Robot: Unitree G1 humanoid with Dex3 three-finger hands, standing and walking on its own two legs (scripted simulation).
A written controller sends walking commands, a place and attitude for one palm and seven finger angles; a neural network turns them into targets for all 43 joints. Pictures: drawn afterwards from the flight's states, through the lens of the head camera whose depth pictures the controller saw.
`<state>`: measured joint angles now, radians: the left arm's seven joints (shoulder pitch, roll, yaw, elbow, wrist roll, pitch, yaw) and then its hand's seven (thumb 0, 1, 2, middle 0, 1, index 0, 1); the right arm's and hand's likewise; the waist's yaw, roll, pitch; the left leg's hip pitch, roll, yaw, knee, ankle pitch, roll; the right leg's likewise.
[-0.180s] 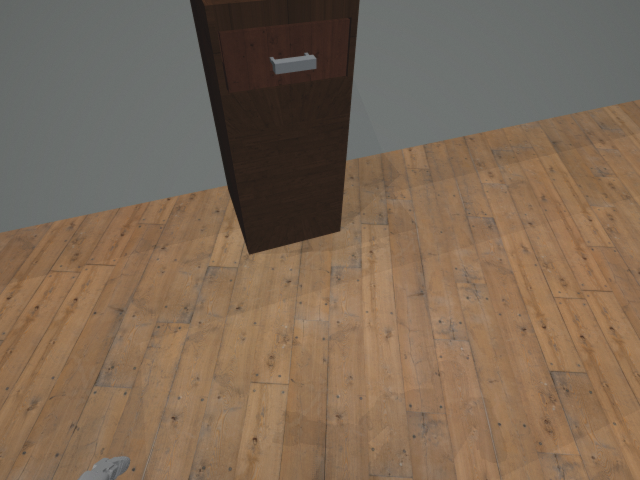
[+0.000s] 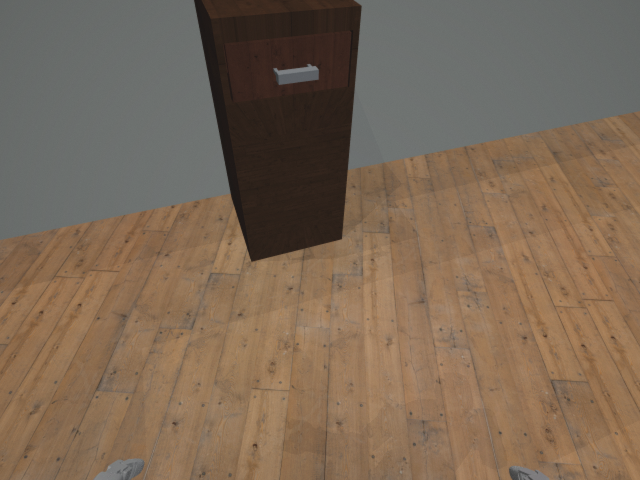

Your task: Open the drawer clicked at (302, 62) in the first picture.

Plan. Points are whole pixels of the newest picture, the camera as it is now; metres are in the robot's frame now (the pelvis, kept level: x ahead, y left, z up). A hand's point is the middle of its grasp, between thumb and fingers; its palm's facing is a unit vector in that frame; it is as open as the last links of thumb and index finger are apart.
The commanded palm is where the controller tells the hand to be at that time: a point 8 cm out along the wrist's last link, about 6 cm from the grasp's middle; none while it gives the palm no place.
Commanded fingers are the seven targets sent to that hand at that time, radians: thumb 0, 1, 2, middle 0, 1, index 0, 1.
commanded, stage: stand and wait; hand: left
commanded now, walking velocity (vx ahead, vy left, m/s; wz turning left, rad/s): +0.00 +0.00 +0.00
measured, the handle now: (295, 72) +1.14 +0.14 +0.02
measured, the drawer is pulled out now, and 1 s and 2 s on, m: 0.00 0.00 0.00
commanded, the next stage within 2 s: look at it before walking up in 0.64 s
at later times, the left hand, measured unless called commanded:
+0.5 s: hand out of the picture +0.05 +0.24 -0.15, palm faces -0.03 -0.94 -0.34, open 7.4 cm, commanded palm none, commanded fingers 0.00 0.90 0.90 -0.20 -0.30 -0.20 -0.30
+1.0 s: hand out of the picture +0.05 +0.23 -0.15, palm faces -0.04 -0.94 -0.34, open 7.4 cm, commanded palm none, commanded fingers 0.00 0.90 0.90 -0.20 -0.30 -0.20 -0.30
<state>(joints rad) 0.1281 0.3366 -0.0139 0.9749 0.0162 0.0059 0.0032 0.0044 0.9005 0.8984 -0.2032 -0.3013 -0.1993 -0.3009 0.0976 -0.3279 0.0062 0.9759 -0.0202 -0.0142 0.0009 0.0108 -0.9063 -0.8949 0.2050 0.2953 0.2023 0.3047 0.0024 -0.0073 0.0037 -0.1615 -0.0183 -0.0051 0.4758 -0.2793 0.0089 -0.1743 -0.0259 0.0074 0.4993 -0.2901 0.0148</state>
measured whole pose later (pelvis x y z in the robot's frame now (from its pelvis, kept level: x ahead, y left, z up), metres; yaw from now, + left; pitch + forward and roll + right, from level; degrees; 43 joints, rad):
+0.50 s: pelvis -0.02 -0.01 +0.01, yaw +0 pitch -3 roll +0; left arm 0.16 0.34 -0.01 1.08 0.01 0.00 0.00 0.00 0.90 0.90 -0.20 -0.30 -0.20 -0.30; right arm 0.15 -0.35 0.00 1.10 -0.01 -0.01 0.00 0.01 -0.91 -0.90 0.20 0.30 0.20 0.30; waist 0.00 0.00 0.04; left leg -0.14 0.01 -0.01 0.40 -0.21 -0.01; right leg -0.16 0.00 0.00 0.42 -0.22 0.00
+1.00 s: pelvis -0.02 -0.01 +0.01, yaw +0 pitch -2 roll +0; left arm 0.14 0.34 -0.01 1.08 0.02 0.00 0.00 0.00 0.90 0.90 -0.20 -0.30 -0.20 -0.30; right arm 0.14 -0.34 0.00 1.11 -0.01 -0.01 0.00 0.01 -0.91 -0.89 0.20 0.30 0.20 0.30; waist 0.00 -0.01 0.03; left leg -0.14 0.01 -0.01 0.37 -0.19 -0.02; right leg -0.16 0.00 0.00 0.40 -0.20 -0.01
